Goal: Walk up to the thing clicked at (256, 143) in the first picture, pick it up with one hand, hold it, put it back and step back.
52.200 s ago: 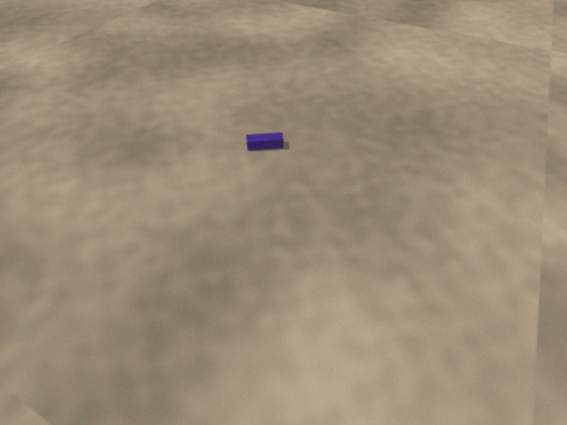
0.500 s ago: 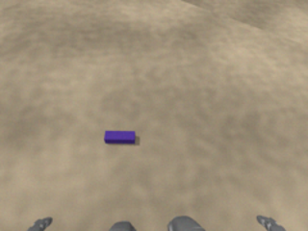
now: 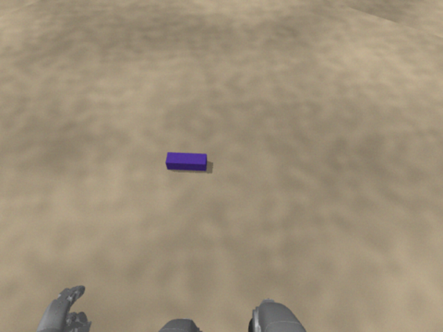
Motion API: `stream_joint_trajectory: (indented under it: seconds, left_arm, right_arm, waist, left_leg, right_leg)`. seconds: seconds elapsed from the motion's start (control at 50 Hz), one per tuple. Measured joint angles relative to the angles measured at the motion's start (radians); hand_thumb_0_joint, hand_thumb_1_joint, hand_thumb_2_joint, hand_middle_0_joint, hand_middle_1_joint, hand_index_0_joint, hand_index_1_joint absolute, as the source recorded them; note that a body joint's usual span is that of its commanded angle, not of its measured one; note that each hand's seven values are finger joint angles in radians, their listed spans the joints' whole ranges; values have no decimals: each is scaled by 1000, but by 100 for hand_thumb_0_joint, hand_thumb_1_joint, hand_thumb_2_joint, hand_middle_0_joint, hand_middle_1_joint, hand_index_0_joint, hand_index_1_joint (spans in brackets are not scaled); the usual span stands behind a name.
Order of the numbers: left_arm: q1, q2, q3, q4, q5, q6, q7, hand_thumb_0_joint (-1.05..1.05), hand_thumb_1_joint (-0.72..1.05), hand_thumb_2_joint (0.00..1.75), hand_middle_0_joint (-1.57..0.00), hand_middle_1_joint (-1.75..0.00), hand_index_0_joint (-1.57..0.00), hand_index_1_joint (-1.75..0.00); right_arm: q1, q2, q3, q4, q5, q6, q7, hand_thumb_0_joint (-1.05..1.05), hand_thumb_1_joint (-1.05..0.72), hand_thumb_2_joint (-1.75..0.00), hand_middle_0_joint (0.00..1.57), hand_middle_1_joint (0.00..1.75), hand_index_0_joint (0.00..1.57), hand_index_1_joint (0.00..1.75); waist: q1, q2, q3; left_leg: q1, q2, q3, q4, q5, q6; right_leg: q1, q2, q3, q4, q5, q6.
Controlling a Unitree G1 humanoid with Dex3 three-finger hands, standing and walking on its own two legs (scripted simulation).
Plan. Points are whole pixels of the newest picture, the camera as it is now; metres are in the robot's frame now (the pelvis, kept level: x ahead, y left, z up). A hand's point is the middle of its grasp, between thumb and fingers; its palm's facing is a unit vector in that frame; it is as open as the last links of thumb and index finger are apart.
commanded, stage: step back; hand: left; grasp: from above
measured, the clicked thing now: (186, 161) +0.93 +0.21 -0.72
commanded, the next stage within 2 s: stand in 1.40 s
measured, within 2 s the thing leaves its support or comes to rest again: neither
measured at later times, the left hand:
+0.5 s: hand out of the picture -0.09 +0.25 -0.12, palm faces +0.03 -0.89 -0.45, open 7.4 cm
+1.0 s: hand out of the picture -0.06 +0.24 -0.13, palm faces +0.04 -0.92 -0.38, open 7.3 cm
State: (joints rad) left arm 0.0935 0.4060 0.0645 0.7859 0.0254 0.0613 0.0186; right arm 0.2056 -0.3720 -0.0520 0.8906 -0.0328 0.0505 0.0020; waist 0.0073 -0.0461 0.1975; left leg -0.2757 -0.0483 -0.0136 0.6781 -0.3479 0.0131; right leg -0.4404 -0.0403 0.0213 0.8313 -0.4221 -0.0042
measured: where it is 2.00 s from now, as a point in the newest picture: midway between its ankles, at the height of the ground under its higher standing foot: outside the picture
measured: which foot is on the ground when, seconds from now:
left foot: down 0.00-0.26, up 0.28-0.56, down 0.58-0.88, up 0.90-1.00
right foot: up 0.00-0.22, down 0.24-0.62, up 0.64-0.84, down 0.86-1.00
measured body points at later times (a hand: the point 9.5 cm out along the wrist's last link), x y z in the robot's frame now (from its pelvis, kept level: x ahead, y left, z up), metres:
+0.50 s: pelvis -0.15 -0.03 +0.01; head -0.13 -0.05 +0.46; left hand -0.09 +0.30 -0.09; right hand -0.08 -0.36 -0.12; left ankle -0.15 +0.11 -0.68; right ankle -0.12 -0.14 -0.72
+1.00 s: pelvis -0.13 -0.03 +0.01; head -0.11 -0.03 +0.46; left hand -0.07 +0.29 -0.10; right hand -0.05 -0.34 -0.12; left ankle -0.14 +0.10 -0.68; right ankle -0.10 -0.14 -0.72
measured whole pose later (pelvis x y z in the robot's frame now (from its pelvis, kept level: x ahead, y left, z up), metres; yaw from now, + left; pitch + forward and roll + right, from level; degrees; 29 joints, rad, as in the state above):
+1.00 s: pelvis -0.13 -0.03 +0.01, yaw +2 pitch -3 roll -1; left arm 0.21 0.36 0.05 0.97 0.03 -0.06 -0.01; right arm 0.22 -0.38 -0.06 0.98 -0.03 0.02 0.01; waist 0.02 0.04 0.07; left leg -0.35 -0.02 -0.08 0.93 -0.50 0.01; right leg -0.26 0.01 -0.04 0.61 -0.30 -0.03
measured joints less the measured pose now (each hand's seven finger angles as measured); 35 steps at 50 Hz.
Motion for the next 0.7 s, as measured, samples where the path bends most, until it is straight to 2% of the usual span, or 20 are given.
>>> stream_joint_trajectory:
  seconds: [0.02, 0.06, 0.12, 0.18, 0.24, 0.26, 0.3, 0.32, 0.36, 0.42, 0.5, 0.56, 0.58, 0.6, 0.62, 0.66, 0.7]
  left_arm:
    - [-4, -2, 0, 9, -1, 5, 1, 0, 90, 90, -20, -30, -21, -30]
    - [-3, -1, 1, 23, -11, 12, 0, 0, 90, 90, -20, -30, -21, -30]
    - [11, -4, 1, 31, -15, 8, -5, 0, 90, 90, -20, -30, -21, -30]
    - [30, -12, -1, 37, -10, -3, -11, 0, 90, 90, -20, -30, -21, -30]
    - [56, -15, -3, 61, -2, -28, -15, 0, 90, 90, -20, -30, -21, -30]
    - [58, -28, 0, 79, 5, -36, -13, 0, 90, 90, -20, -30, -21, -30]
    - [79, -41, -6, 101, 14, -39, -19, 0, 90, 90, -20, -30, -21, -30]
    - [91, -43, -9, 109, 16, -40, -21, 0, 90, 90, -20, -30, -21, -30]
    - [108, -50, -11, 125, 17, -41, -19, 0, 90, 90, -20, -30, -21, -30]
    - [121, -51, -4, 135, 21, -51, -17, 0, 90, 90, -21, -30, -21, -30]
    - [132, -36, 8, 135, 27, -72, -20, 0, 90, 90, -21, -30, -21, -30]
    - [137, -15, 12, 139, 26, -75, -27, 0, 90, 90, -21, -30, -21, -30]
    - [137, -7, 11, 142, 24, -71, -28, 0, 90, 90, -21, -30, -21, -30]
    - [139, 4, 10, 146, 24, -65, -28, 0, 90, 90, -21, -30, -21, -30]
    - [146, 10, 8, 155, 21, -58, -27, 0, 90, 90, -20, -30, -21, -30]
    - [159, 13, 5, 184, 14, -45, -28, 0, 90, 90, -20, -30, -21, -30]
    - [162, 22, 4, 202, 5, -44, -32, 0, 90, 90, -20, -30, -21, -30]
  right_arm:
    - [-3, 3, 3, -2, -2, -3, 4, 1, -90, -90, 20, 30, 21, 30]
    - [-8, 12, 12, -7, -5, -9, 1, 1, -90, -90, 20, 30, 21, 30]
    - [-21, 11, 17, -20, -5, -10, -5, 1, -90, -90, 20, 30, 21, 30]
    - [-50, -2, 13, -44, -8, -9, -8, 1, -90, -90, 21, 30, 21, 30]
    - [-82, -21, 12, -59, -2, -3, -5, 1, -90, -90, 20, 30, 21, 30]
    - [-98, -33, 9, -56, 1, 0, -6, 1, -90, -90, 20, 30, 21, 30]
    - [-101, -33, 0, -42, 5, 13, -14, 1, -90, -90, 20, 30, 21, 30]
    - [-94, -31, -1, -34, 7, 18, -15, 1, -90, -90, 20, 30, 21, 30]
    - [-71, -36, -4, -20, 14, 18, -12, 1, -90, -90, 20, 30, 21, 30]
    - [-25, -47, -7, 5, 11, 10, -1, 1, -90, -90, 20, 30, 20, 30]
    - [36, -54, -14, 57, -2, 9, 13, 1, -90, -90, 20, 30, 20, 30]
    - [62, -48, -18, 91, -7, 0, 24, 1, -90, -90, 20, 30, 20, 30]
    - [65, -44, -20, 101, -6, -7, 27, 1, -90, -90, 20, 30, 20, 30]
    - [60, -33, -23, 111, -7, -13, 28, 1, -90, -90, 20, 30, 20, 30]
    - [58, -23, -24, 114, -10, -20, 29, 1, -90, -90, 20, 30, 20, 30]
    - [66, -11, -22, 106, -14, -35, 32, 1, -90, -90, 20, 30, 20, 30]
    - [66, 6, -13, 100, -14, -51, 28, 1, -90, -90, 20, 30, 21, 30]
  waist:
    - [-9, 10, 0]
    - [-17, 16, -11]
    - [-14, 29, -32]
    - [-4, 46, -38]
    - [11, 64, -50]
    - [7, 97, -41]
    - [8, 109, -51]
    - [16, 100, -62]
    - [20, 95, -78]
    - [23, 95, -96]
    - [26, 97, -118]
    - [25, 84, -126]
    - [23, 76, -126]
    - [27, 52, -116]
    - [29, 35, -115]
    - [13, 34, -137]
    - [1, 24, -140]
  left_leg:
    - [-11, 13, -9, 0, 10, 2]
    - [-24, 34, -17, -24, 44, 0]
    - [-54, 61, -17, -49, 89, -4]
    - [-94, 85, -10, -49, 123, -14]
    - [-154, 111, 2, -1, 132, -34]
    - [-174, 123, -26, 35, 111, -23]
    - [-209, 70, -94, 138, -50, -14]
    - [-225, 34, -114, 216, -91, -15]
    - [-241, -20, -140, 349, -92, -15]
    - [-216, -37, -133, 428, -64, -31]
    - [-107, -1, -108, 281, -99, -40]
    - [-8, 32, -64, 71, -160, -26]
    - [24, 35, -50, -6, -122, -18]
    - [45, 21, -35, -50, -34, -15]
    - [56, 11, -22, -68, 6, -12]
    - [52, 16, -23, -77, 8, 8]
    - [68, 24, -23, -109, 25, 10]
  right_leg:
    - [-18, 36, 19, 84, -67, -3]
    - [-43, 96, 58, 245, -114, -12]
    - [-19, 126, 67, 318, -122, -7]
    - [72, 99, 40, 171, -123, 3]
    - [203, 70, 17, -150, 3, -7]
    - [208, 92, 4, -167, 27, -12]
    - [181, 96, -3, -132, 31, -22]
    - [170, 86, 5, -126, 36, -27]
    - [164, 67, 4, -141, 58, -26]
    - [156, 48, -11, -165, 85, -28]
    - [146, 28, -45, -176, 95, -30]
    - [136, 4, -67, -168, 99, -20]
    - [132, -6, -72, -160, 97, -13]
    - [130, -21, -58, -146, 90, -10]
    - [125, -22, -34, -128, 49, -10]
    - [92, 7, -9, -45, -39, -11]
    - [66, 28, 6, 25, -33, -13]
